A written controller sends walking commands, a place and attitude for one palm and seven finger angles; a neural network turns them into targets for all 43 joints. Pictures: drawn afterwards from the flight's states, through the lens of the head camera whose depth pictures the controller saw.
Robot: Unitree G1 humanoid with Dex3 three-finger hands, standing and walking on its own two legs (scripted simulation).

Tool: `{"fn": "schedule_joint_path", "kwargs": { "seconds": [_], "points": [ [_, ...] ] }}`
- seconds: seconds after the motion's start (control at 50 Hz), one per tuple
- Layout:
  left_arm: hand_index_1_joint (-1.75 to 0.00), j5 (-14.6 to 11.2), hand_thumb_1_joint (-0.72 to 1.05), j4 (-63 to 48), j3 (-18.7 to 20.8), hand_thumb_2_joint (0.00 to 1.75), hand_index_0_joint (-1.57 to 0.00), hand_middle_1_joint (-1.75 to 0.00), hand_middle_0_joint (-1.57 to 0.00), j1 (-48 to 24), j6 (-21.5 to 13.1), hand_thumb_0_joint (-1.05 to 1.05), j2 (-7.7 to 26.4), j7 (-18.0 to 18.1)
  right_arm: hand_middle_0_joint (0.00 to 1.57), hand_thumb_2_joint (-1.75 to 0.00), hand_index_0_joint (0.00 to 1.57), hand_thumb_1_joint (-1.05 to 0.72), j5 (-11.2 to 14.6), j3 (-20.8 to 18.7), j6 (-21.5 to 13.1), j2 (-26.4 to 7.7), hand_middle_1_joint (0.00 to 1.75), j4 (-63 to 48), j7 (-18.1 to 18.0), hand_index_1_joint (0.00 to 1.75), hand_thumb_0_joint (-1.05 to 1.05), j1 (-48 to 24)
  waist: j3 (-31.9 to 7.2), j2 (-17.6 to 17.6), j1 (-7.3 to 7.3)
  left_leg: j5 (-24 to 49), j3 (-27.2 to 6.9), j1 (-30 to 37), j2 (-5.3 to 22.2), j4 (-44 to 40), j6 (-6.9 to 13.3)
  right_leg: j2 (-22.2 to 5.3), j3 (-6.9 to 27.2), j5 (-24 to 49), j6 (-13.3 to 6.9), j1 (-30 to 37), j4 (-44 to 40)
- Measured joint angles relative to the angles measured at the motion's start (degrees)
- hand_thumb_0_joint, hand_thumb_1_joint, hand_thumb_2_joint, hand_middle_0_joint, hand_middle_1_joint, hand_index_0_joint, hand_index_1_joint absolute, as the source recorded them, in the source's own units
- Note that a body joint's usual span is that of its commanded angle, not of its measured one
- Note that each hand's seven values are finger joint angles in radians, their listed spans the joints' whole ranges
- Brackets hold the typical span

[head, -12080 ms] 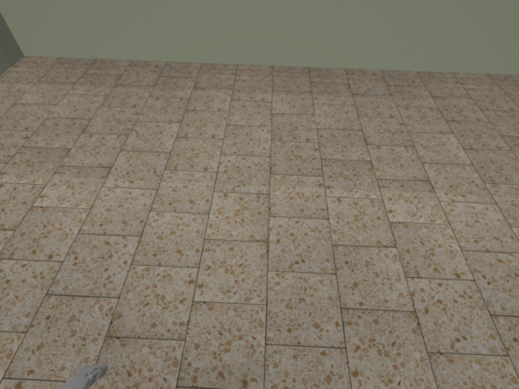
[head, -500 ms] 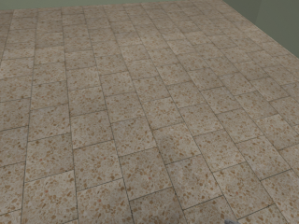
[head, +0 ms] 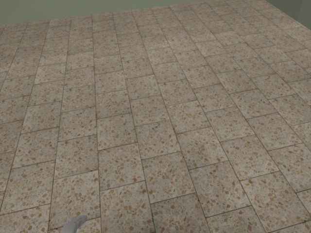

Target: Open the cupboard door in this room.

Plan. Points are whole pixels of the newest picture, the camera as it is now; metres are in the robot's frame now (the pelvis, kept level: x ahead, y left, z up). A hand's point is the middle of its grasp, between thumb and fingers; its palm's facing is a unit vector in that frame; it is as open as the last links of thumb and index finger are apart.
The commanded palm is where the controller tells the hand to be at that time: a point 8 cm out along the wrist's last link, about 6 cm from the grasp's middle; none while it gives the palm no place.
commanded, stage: turn or walk to find it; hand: left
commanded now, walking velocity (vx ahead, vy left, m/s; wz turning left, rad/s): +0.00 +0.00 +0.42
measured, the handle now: out of the picture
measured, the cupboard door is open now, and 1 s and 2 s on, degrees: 0 0 0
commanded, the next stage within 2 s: none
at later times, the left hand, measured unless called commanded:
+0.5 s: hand out of the picture -0.08 +0.22 -0.18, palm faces +0.30 -0.93 -0.23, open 7.4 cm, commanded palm none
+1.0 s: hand out of the picture -0.05 +0.24 -0.14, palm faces +0.41 -0.88 -0.26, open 7.4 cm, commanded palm none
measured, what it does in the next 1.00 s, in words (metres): steps on the spot, turning left: left foot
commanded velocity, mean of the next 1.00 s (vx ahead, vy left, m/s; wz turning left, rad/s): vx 0.00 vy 0.00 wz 0.42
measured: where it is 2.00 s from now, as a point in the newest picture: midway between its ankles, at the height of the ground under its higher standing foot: outside the picture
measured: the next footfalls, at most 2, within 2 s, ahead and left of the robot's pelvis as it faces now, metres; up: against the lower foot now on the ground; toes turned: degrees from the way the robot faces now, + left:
left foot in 0.50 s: -0.05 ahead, +0.13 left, +0.00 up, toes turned +19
right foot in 1.06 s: -0.01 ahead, -0.10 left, +0.00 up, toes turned +25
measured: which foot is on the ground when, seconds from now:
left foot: down 0.00-0.00, up 0.02-0.48, down 0.50-1.00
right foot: down 0.00-0.50, up 0.52-1.00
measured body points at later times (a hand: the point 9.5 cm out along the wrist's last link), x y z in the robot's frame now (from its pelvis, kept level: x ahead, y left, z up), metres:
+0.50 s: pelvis -0.05 +0.01 -0.01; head -0.01 +0.04 +0.44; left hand -0.09 +0.27 -0.17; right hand +0.11 -0.22 -0.14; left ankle -0.08 +0.12 -0.74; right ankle -0.01 -0.11 -0.73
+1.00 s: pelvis -0.08 +0.00 +0.01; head -0.06 +0.01 +0.46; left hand -0.08 +0.28 -0.12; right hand +0.05 -0.21 -0.15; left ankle -0.08 +0.12 -0.73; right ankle -0.04 -0.12 -0.70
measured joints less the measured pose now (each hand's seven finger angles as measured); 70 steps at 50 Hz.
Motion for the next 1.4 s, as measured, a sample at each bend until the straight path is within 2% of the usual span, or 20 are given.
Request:
{"fn": "schedule_joint_path", "kwargs": {
  "seconds": [0.08,0.14,0.22,0.38,0.44,0.48,0.5,0.54,0.58,0.64,0.72,0.9,1.04,1.06,1.08,1.12,1.16,1.24,1.32,1.4],
  "points": [
    [-0.30,0.6,0.91,-0.1,-0.7,0.89,-0.20,-0.30,-0.20,0.9,-0.7,0.00,-1.9,0.3,0.20,-0.89,0.20,-0.91,0.1,-1.1,1.3,-1.4,0.29,0.8,0.1,0.30,0.01,0.6,0.3,1.9,-0.33,-12.8,0.6,-6.2,-0.1,18.1,-1.5,-0.3,-2.9,0.3,-4.5,0.8,0.0],
    [-0.30,0.5,0.90,0.3,-0.9,0.89,-0.21,-0.30,-0.20,2.5,-0.6,0.00,-2.6,0.4,0.20,-0.89,0.20,-0.91,-0.2,-1.6,1.9,-2.1,0.29,1.2,0.6,0.30,0.01,0.7,0.0,1.8,-0.15,-11.8,2.1,-9.7,1.3,32.0,-2.6,-1.2,-4.5,1.0,-4.9,2.2,-1.7],
    [-0.30,0.6,0.90,1.1,-1.0,0.89,-0.21,-0.30,-0.20,4.1,-0.9,0.01,-3.0,0.4,0.20,-0.90,0.20,-0.91,-0.2,-1.8,2.0,-2.6,0.29,1.4,0.8,0.30,0.01,0.5,0.1,1.6,-0.03,-8.8,2.4,-10.2,4.2,37.5,-4.1,-2.1,-7.0,1.6,-5.0,3.2,-2.8],
    [-0.30,1.3,0.91,2.3,-0.6,0.89,-0.21,-0.30,-0.20,6.8,-1.1,0.01,-1.8,0.1,0.20,-0.90,0.20,-0.91,0.2,-0.9,2.2,-2.3,0.29,1.5,0.7,0.30,0.01,-3.2,1.4,-0.7,2.55,-13.7,5.0,-3.8,6.7,24.7,-5.0,-4.6,-10.8,1.4,-4.1,2.2,-1.3],
    [-0.30,1.5,0.90,3.0,0.0,0.89,-0.21,-0.30,-0.20,7.7,-0.8,0.01,-0.4,0.0,0.20,-0.90,0.20,-0.91,0.6,-0.4,1.5,-1.9,0.29,0.6,0.6,0.30,0.01,-5.4,2.0,-2.0,3.67,-14.4,7.0,-0.4,6.3,16.3,-4.3,-5.9,-12.0,0.9,-3.2,0.9,0.7],
    [-0.30,1.3,0.90,3.6,0.4,0.89,-0.21,-0.30,-0.20,8.3,-0.4,0.01,0.7,0.0,0.20,-0.90,0.20,-0.91,0.7,-0.1,0.6,-1.7,0.29,-0.4,0.7,0.30,0.01,-6.5,2.0,-2.6,3.89,-9.6,8.3,2.9,5.9,7.8,-3.8,-6.9,-13.0,0.0,-2.2,-0.2,3.0],
    [-0.30,1.1,0.90,3.9,0.7,0.89,-0.21,-0.30,-0.20,8.6,-0.1,0.01,1.4,0.0,0.20,-0.90,0.20,-0.91,0.6,0.0,-0.1,-1.5,0.29,-0.7,0.7,0.30,0.01,-7.0,2.0,-3.4,4.05,-6.9,8.7,4.0,5.3,4.8,-1.8,-7.8,-13.1,-0.9,-1.5,-1.1,5.1],
    [-0.30,0.8,0.91,4.6,1.1,0.89,-0.21,-0.30,-0.20,8.7,1.3,0.01,2.9,0.2,0.20,-0.90,0.20,-0.91,0.5,0.5,-0.9,-0.4,0.29,-1.4,0.7,0.30,0.01,-8.0,2.3,-5.3,4.84,-7.2,9.3,3.8,4.2,5.6,0.9,-7.5,-9.0,-8.7,-0.5,-4.3,13.0],
    [-0.30,0.8,0.91,5.4,1.3,0.89,-0.20,-0.30,-0.20,8.5,2.6,0.01,3.6,0.4,0.20,-0.89,0.20,-0.91,0.3,1.0,-1.4,0.2,0.29,-2.0,0.4,0.30,0.01,-8.2,1.9,-5.3,4.79,-7.2,8.7,4.3,4.2,4.5,1.7,-5.5,-5.4,-11.8,-0.1,-7.3,21.2],
    [-0.30,0.8,0.91,5.6,1.5,0.90,-0.20,-0.30,-0.20,7.3,2.9,0.01,3.8,-0.1,0.20,-0.89,0.20,-0.91,0.2,1.6,-1.5,0.6,0.29,-2.3,-0.3,0.30,0.00,-7.9,1.4,-4.1,4.36,-4.6,7.1,5.4,3.9,0.6,2.1,-3.8,-2.4,-8.6,0.5,-10.6,29.4],
    [-0.30,0.7,0.91,4.5,1.4,0.90,-0.20,-0.30,-0.19,5.8,1.9,0.01,3.7,-0.4,0.20,-0.89,0.21,-0.91,0.4,1.9,-1.7,0.9,0.29,-2.0,-0.4,0.30,0.00,-7.1,0.9,-3.3,4.22,-1.4,5.8,6.6,3.0,-3.7,2.8,-3.5,0.0,-4.7,1.5,-12.4,32.3],
    [-0.30,0.5,0.91,2.3,1.0,0.90,-0.20,-0.30,-0.19,1.5,1.9,0.01,2.3,-0.1,0.20,-0.89,0.21,-0.91,0.0,1.4,-1.3,1.6,0.30,-1.3,-0.1,0.30,0.01,-2.9,0.1,-2.2,1.60,1.5,2.6,5.2,0.7,-5.2,2.6,-2.4,1.6,-5.8,2.0,-10.0,25.0],
    [-0.30,0.0,0.91,0.0,0.2,0.90,-0.20,-0.30,-0.20,-0.6,0.9,0.01,-0.1,-0.1,0.20,-0.89,0.21,-0.91,-0.3,0.2,0.1,0.3,0.30,-0.3,0.1,0.30,0.01,-0.1,0.0,0.3,-0.37,2.6,-0.7,0.7,-0.1,-2.5,0.4,0.3,1.0,-4.1,0.2,-2.9,7.5],
    [-0.30,0.0,0.91,-0.4,0.1,0.90,-0.20,-0.30,-0.20,-0.4,0.5,0.01,-0.2,-0.1,0.20,-0.89,0.21,-0.91,-0.2,0.0,0.2,0.2,0.30,-0.2,0.1,0.30,0.01,0.4,-0.3,0.3,-0.33,2.4,-1.0,-0.4,-0.5,-1.4,-0.1,0.3,0.7,-1.7,-0.1,-0.8,2.6],
    [-0.30,0.2,0.91,-0.5,0.0,0.90,-0.20,-0.30,-0.20,-0.3,0.0,0.00,-0.8,0.0,0.20,-0.89,0.21,-0.91,0.0,-0.3,0.4,-0.2,0.30,-0.1,0.2,0.30,0.01,0.6,-0.2,1.1,-0.20,1.2,-1.5,-1.6,-0.3,0.6,-0.5,0.7,-0.1,0.9,-2.2,0.0,0.2],
    [-0.30,0.5,0.91,-0.6,-0.5,0.89,-0.20,-0.30,-0.20,0.6,-0.3,0.00,-1.7,0.1,0.20,-0.89,0.20,-0.91,0.1,-1.0,1.0,-0.9,0.29,0.4,0.1,0.30,0.01,0.8,0.2,2.1,-0.24,-8.4,-1.3,-5.0,-0.5,10.0,-1.2,0.7,-1.6,0.9,-4.6,0.1,0.9],
    [-0.30,0.5,0.91,-0.5,-0.6,0.89,-0.20,-0.30,-0.20,2.1,-0.2,0.00,-2.3,0.2,0.20,-0.89,0.20,-0.91,-0.2,-1.4,1.8,-1.3,0.29,0.7,0.4,0.30,0.01,1.2,-0.2,1.8,-0.12,-11.9,0.1,-8.6,-0.6,21.6,-1.7,-0.1,-2.7,0.7,-5.3,1.0,0.0],
    [-0.30,0.4,0.90,0.8,-0.8,0.89,-0.21,-0.30,-0.20,4.4,-0.1,0.01,-2.8,0.3,0.20,-0.89,0.20,-0.91,-0.3,-2.0,2.1,-2.3,0.29,1.0,0.9,0.30,0.01,1.4,-0.4,1.5,-0.07,-8.3,1.7,-11.7,1.9,36.3,-3.2,-0.9,-4.9,2.2,-5.6,2.7,-3.1],
    [-0.30,0.5,0.90,1.6,-0.9,0.89,-0.21,-0.30,-0.20,6.0,-0.6,0.01,-3.2,0.3,0.20,-0.90,0.20,-0.91,-0.3,-2.1,2.3,-2.8,0.29,1.5,0.9,0.30,0.01,1.3,-0.4,1.2,0.45,-6.7,1.6,-10.4,4.5,38.4,-4.5,-1.6,-7.3,2.6,-5.8,2.8,-3.9],
    [-0.30,0.8,0.91,2.3,-0.6,0.89,-0.21,-0.30,-0.20,7.3,-1.0,0.01,-2.9,0.4,0.20,-0.90,0.20,-0.91,-0.2,-1.8,2.6,-2.8,0.29,2.1,0.7,0.30,0.01,0.0,-0.1,0.5,1.64,-9.1,2.2,-7.1,6.1,33.9,-5.1,-2.5,-9.4,2.4,-5.7,2.1,-3.4]
  ]
}}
